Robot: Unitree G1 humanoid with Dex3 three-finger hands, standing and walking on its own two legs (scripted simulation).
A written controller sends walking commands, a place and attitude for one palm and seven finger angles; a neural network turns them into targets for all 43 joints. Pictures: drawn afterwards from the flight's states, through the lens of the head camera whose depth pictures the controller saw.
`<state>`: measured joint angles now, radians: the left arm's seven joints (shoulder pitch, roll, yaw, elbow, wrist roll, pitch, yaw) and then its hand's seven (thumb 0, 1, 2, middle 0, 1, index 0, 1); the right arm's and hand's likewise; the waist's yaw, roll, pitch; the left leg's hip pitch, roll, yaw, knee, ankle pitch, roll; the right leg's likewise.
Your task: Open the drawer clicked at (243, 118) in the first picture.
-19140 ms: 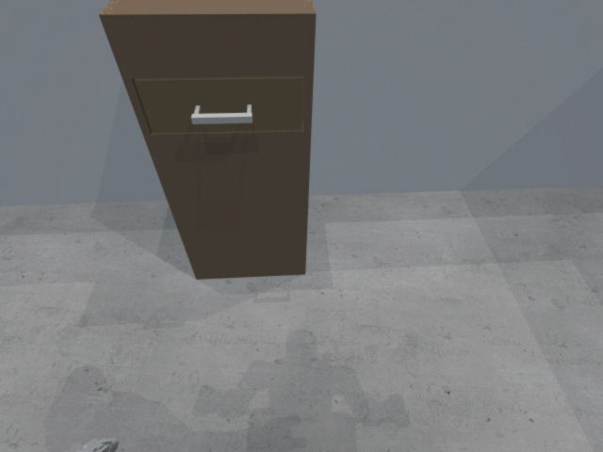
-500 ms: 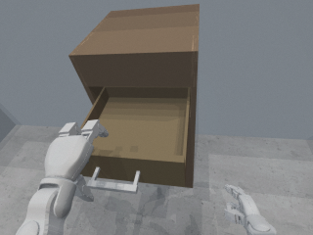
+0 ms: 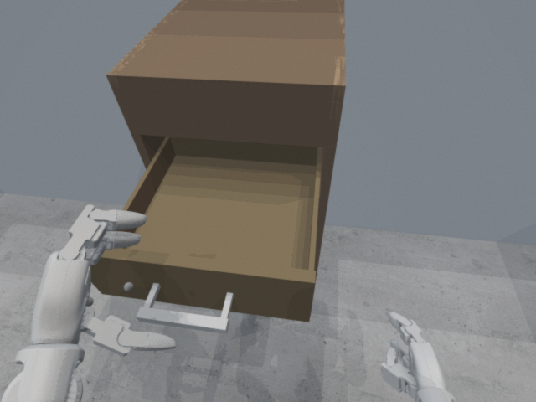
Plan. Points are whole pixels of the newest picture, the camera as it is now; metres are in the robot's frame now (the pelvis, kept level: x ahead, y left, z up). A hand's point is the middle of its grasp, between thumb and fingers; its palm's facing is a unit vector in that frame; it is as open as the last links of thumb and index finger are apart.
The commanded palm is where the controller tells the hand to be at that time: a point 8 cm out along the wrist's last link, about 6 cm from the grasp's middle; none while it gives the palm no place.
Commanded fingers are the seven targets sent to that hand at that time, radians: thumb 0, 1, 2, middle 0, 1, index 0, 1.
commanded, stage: draw the hand back to the body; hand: left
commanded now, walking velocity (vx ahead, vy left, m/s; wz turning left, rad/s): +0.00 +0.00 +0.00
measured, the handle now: (187, 307) +0.25 +0.17 -0.01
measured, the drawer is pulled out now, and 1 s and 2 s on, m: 0.30 0.30 0.30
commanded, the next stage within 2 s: step back with the hand held close in 0.82 s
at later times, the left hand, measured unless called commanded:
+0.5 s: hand (69, 276) +0.20 +0.25 +0.16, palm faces +0.40 -0.82 -0.41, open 9.7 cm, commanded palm +0.14 +0.30 +0.18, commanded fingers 0.00 0.73 0.82 -0.21 -0.41 -0.21 -0.41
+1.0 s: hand (58, 278) +0.19 +0.26 +0.17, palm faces +0.43 -0.80 -0.42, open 7.5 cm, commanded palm +0.13 +0.30 +0.18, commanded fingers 0.00 0.90 0.90 -0.20 -0.30 -0.20 -0.30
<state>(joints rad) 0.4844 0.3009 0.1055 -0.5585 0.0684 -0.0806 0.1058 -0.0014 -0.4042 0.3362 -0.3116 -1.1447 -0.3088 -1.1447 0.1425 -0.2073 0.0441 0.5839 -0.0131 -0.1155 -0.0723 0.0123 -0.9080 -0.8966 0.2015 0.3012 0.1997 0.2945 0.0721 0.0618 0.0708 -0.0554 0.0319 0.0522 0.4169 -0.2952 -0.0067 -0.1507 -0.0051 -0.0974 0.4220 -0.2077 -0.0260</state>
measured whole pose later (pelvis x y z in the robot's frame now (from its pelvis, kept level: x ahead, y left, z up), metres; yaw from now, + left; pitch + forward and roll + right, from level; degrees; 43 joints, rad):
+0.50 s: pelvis +0.02 +0.02 +0.00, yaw +1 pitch -2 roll -1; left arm 0.54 0.33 0.28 -0.53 -0.03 -0.13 0.12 0.01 0.39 0.68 -0.25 -0.63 -0.24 -0.63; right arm 0.16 -0.21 0.00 0.63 0.00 -0.15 -0.06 0.01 -0.91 -0.90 0.20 0.30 0.20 0.29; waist 0.06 0.05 0.03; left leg -0.07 0.02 0.04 0.43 -0.32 0.01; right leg -0.14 -0.02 -0.11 0.41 -0.23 0.00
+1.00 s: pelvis +0.01 +0.01 +0.00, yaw +2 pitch -1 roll -1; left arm 0.53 0.33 0.32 -0.53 -0.04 -0.15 0.12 0.02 0.88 0.89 -0.21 -0.31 -0.21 -0.31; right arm 0.17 -0.20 0.03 0.60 0.00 -0.13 -0.07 0.01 -0.90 -0.90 0.20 0.30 0.20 0.30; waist 0.05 0.05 0.03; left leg -0.11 0.01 0.02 0.46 -0.32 0.01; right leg -0.18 -0.03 -0.13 0.43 -0.23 -0.01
